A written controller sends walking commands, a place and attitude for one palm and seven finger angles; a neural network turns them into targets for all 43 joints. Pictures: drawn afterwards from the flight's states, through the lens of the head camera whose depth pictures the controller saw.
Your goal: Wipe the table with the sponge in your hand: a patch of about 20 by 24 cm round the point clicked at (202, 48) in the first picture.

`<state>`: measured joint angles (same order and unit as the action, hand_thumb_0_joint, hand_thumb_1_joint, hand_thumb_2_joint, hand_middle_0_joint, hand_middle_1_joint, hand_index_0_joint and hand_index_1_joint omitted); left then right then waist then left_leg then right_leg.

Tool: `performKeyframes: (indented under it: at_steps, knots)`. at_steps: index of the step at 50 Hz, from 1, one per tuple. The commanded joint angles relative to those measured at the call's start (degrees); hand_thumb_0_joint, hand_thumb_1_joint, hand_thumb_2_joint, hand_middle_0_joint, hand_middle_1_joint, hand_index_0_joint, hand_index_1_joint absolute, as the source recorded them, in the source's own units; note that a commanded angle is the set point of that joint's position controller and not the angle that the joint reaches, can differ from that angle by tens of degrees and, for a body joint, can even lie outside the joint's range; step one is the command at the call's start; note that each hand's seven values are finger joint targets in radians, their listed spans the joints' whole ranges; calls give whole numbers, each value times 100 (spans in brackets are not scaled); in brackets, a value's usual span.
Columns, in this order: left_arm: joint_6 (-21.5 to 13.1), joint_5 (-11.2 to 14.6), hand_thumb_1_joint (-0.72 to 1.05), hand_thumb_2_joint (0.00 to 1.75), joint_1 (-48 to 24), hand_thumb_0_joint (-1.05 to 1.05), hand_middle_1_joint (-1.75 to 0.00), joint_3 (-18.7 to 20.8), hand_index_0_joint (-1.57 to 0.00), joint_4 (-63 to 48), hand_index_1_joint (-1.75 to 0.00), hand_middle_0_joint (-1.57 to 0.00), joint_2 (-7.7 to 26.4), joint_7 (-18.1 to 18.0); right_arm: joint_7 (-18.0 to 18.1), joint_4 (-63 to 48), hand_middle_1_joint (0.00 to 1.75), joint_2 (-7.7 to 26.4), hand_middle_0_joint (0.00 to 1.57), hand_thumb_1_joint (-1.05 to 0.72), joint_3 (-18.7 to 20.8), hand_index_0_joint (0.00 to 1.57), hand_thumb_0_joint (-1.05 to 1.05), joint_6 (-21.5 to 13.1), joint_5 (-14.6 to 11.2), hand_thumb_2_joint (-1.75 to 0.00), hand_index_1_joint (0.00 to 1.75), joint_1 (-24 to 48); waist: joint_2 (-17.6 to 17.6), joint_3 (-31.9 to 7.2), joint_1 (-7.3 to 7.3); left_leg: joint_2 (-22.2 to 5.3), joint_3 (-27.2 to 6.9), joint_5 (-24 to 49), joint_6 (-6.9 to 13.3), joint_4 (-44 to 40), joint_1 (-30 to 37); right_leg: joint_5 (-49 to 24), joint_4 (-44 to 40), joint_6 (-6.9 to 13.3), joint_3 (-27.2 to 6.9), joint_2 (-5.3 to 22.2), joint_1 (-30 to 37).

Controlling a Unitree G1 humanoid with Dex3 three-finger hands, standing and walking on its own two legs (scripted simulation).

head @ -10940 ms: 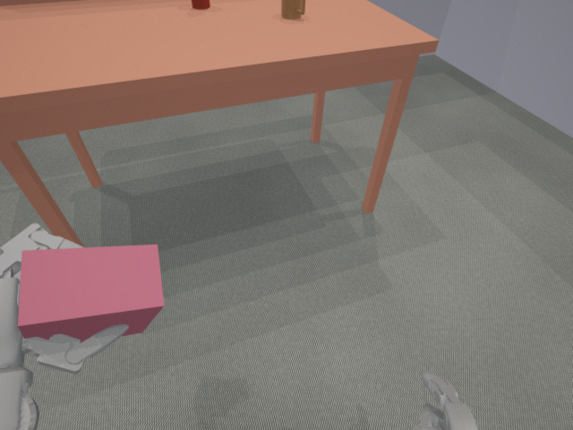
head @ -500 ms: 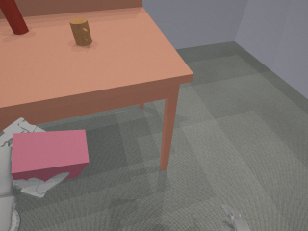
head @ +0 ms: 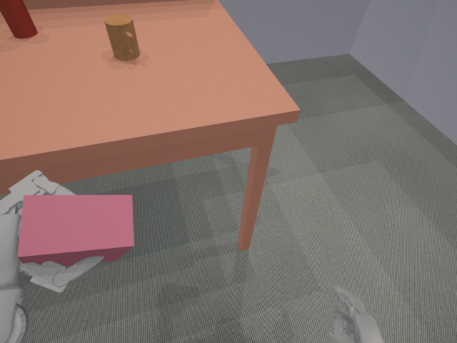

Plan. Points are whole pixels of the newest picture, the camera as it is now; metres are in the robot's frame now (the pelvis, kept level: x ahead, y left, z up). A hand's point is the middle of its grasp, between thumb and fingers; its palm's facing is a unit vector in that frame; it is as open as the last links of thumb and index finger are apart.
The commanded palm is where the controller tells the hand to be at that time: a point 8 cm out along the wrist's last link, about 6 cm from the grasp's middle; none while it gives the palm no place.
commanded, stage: shuffle to correct the standing spot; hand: left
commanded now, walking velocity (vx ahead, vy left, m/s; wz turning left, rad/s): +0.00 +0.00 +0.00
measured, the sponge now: (93, 233) +0.23 +0.21 +0.13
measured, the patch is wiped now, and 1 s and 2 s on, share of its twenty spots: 0.00 0.00 0.00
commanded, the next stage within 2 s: none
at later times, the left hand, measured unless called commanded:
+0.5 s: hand (51, 188) +0.27 +0.28 +0.16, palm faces +0.37 -0.86 -0.36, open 10.0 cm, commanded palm +0.21 +0.31 +0.18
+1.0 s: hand (23, 185) +0.27 +0.31 +0.17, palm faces +0.34 -0.85 -0.40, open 10.0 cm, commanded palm +0.22 +0.35 +0.18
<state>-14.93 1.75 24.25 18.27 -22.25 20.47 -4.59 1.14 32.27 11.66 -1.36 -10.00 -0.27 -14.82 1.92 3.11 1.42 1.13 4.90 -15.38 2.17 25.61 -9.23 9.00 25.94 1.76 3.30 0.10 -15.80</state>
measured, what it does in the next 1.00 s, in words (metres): lifts its left foot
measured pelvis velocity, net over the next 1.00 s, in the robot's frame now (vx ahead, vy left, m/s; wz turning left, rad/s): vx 0.04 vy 0.08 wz -0.07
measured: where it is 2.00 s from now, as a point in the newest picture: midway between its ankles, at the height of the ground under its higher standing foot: outside the picture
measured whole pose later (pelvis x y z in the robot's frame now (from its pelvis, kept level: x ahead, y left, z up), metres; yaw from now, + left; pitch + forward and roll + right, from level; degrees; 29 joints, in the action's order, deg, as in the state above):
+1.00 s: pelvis +0.04 +0.08 -0.01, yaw -4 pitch -1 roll +2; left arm -13.2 2.0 26.1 22.0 -31.0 20.9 -6.7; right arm 0.3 33.2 12.2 -0.7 -2.8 0.6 -12.6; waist 3.7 4.3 1.1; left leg -5.3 -0.2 -18.5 -0.1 42.4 -21.6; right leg 15.8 35.3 0.7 4.6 4.6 -18.4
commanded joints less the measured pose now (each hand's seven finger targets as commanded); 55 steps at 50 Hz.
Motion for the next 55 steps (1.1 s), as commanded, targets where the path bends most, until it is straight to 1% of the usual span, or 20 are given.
performKeyframes:
  at_steps: [1,9,21,28,30,32,33,35,37,38,39,40,41,43,45,47,49,50,53,55]
  knots:
    - [-332,75,10,130,-1072,0,-160,986,-120,-1464,-160,-120,1093,-206,32,-908,30,638,20,-90,257,20,0,-357,28,-90,30,644,-519,-848,52,-501,-645,638,-93,-623,-624,-546,-156,-24,-607,269,1210]
    - [-172,31,10,130,-860,0,-160,549,-120,-1458,-160,-120,716,-226,-48,-911,30,709,20,-90,263,20,0,-206,117,-90,30,717,-456,-1060,-57,-351,-382,1112,-203,-115,-332,-1137,-44,162,-733,356,1217]
    - [-102,147,10,130,-537,0,-160,914,-120,-1770,-160,-120,1007,-228,-59,-1206,30,789,20,-90,325,20,0,276,45,-90,30,803,-637,-975,-53,-563,-272,2533,-323,316,-326,-1205,996,215,-343,199,954]
    - [-222,194,10,130,-485,0,-160,1151,-120,-2034,-160,-120,1214,-303,-103,-1084,30,788,20,-90,418,20,0,363,-8,-90,30,764,-298,-999,-145,-180,-202,1292,-440,1115,-671,-1750,1082,600,-1458,1006,678]
    - [-210,187,10,130,-466,0,-160,1128,-120,-2039,-160,-120,1133,-297,-96,-1059,30,776,20,-90,388,20,0,434,-26,-90,30,768,-598,-937,-180,-430,-529,1332,-385,380,-368,-924,1606,296,-827,513,234]
    - [-204,175,10,130,-485,0,-160,1105,-120,-2146,-160,-120,1131,-256,-104,-1105,30,793,20,-90,421,20,0,386,-14,-90,30,721,-1455,-722,-204,-1090,-1232,3363,-373,-290,662,1166,2398,-95,251,-82,-935]
    - [-195,141,10,130,-686,0,-160,1113,-120,-2262,-160,-120,1208,-242,-131,-1122,30,784,20,-90,434,20,0,311,35,-90,30,805,-1905,-596,-213,-1184,-1186,4083,-510,-392,1156,1814,2779,-71,403,-152,-1471]
    - [-157,86,10,130,-586,0,-160,894,-120,-1945,-160,-120,928,-264,-214,-1063,30,767,20,-90,473,20,0,266,95,-90,30,656,-1274,-502,-189,-957,-703,4741,-545,-1,1062,1578,2056,40,710,-73,-1063]
    - [-119,69,10,130,-555,0,-160,887,-120,-1777,-160,-120,930,-295,-241,-1042,30,845,20,-90,472,20,0,276,60,-90,30,832,-883,-757,41,-726,-230,4219,-538,959,-418,454,595,175,897,-51,1108]
    - [-113,50,10,130,-348,0,-160,967,-120,-1564,-160,-120,1029,-321,-210,-1006,30,854,20,-90,453,20,0,320,23,-90,30,903,-126,-988,216,-457,-120,3197,-521,2483,-1525,-567,78,511,254,484,2352]
    - [-172,98,10,130,-387,0,-160,1105,-120,-1717,-160,-120,1248,-337,-193,-1091,30,787,20,-90,478,20,0,315,-37,-90,30,965,1377,-1186,189,129,-89,14,-371,4835,-2764,-1510,-246,1345,-2532,2197,2560]
    - [-205,237,10,130,-320,0,-160,1164,-120,-1639,-160,-120,1137,-341,-187,-989,30,955,20,-90,543,20,0,352,60,-90,30,718,880,-839,-49,-198,-1217,-1342,-267,5400,-2931,-901,-783,1462,-3486,2931,1441]
    - [-197,217,10,130,-216,0,-160,1253,-120,-1776,-160,-120,1200,-321,-244,-942,30,845,20,-90,521,20,0,456,19,-90,30,603,439,-422,-14,-614,-1777,-1405,-270,5280,-2840,-68,-836,1283,-3279,2871,596]
    - [-233,99,10,130,-357,0,-160,1172,-120,-2083,-160,-120,1182,-257,-286,-835,30,687,20,-90,388,20,0,620,46,-90,30,709,-27,-510,-146,-850,-1392,-920,-262,4433,-2222,246,-834,968,-2203,2311,-251]
    - [-193,74,10,130,-396,0,-160,1063,-120,-1970,-160,-120,1110,-292,-196,-765,30,512,20,-90,273,20,0,570,49,-90,30,716,405,-517,-175,-733,-585,-313,-244,2908,-1204,821,-915,623,-966,1764,-946]
    - [-112,49,10,130,-442,0,-160,1074,-120,-1933,-160,-120,1195,-354,-47,-702,30,479,20,-90,308,20,0,405,70,-90,30,785,460,-568,-73,-353,91,-181,-214,1555,-357,1735,-856,451,-791,1508,-960]
    - [-63,31,10,130,-352,0,-160,1094,-120,-1863,-160,-120,1218,-353,79,-661,30,454,20,-90,303,20,0,283,76,-90,30,664,-43,-644,-110,-18,470,-186,-237,537,45,2136,-191,213,-375,1104,-630]
    - [-92,48,10,130,-481,0,-160,1050,-120,-1964,-160,-120,1175,-312,104,-766,30,478,20,-90,361,20,0,239,34,-90,30,601,-215,-580,-144,-34,324,-253,-187,343,6,2126,206,100,-401,953,-565]
    - [-157,112,10,130,-311,0,-160,1293,-120,-1769,-160,-120,1238,-282,133,-950,30,761,20,-90,512,20,0,99,-126,-90,30,558,-717,-520,-101,-917,-811,291,179,-123,-668,1269,1690,-305,238,119,-322]
    - [-152,118,10,130,-224,0,-160,1162,-120,-1632,-160,-120,1033,-243,54,-900,30,734,20,-90,488,20,0,75,-155,-90,30,582,-1589,-412,-70,-1218,-1236,52,495,-433,-1340,1753,2292,-314,394,23,-33]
